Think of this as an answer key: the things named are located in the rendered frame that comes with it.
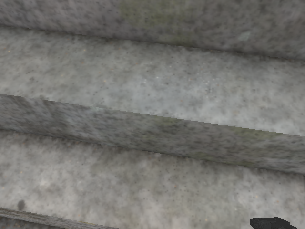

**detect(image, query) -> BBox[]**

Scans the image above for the robot right hand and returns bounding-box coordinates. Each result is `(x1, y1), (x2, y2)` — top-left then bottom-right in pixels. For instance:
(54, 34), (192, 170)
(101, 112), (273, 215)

(250, 217), (300, 229)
